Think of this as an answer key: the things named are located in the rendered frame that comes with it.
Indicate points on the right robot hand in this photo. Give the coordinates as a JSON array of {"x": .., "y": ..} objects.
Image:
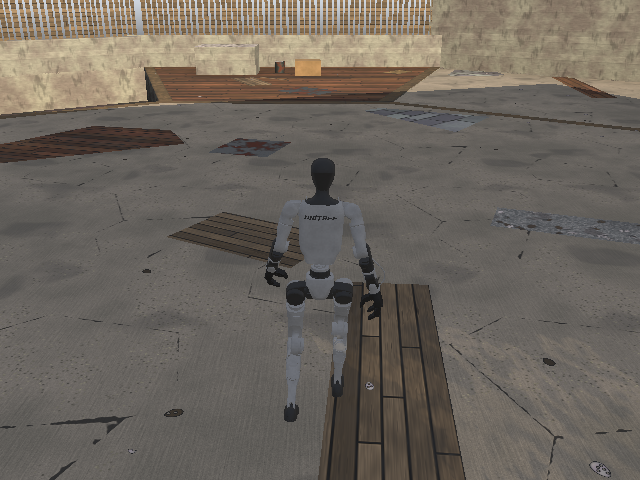
[{"x": 378, "y": 303}]

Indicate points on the right robot upper arm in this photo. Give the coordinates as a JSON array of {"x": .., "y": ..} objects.
[{"x": 353, "y": 212}]

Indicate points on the humanoid robot torso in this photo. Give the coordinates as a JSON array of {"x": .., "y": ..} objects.
[{"x": 320, "y": 240}]

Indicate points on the left robot upper arm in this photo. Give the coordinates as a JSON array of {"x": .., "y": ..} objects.
[{"x": 289, "y": 211}]

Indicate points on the robot left forearm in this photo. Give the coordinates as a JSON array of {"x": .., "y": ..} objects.
[{"x": 273, "y": 259}]

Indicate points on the left robot hand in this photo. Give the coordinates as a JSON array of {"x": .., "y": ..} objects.
[{"x": 279, "y": 272}]

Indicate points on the left robot thigh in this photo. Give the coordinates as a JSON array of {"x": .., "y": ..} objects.
[{"x": 295, "y": 305}]

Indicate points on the robot right forearm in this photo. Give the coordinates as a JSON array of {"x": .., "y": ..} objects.
[{"x": 369, "y": 273}]

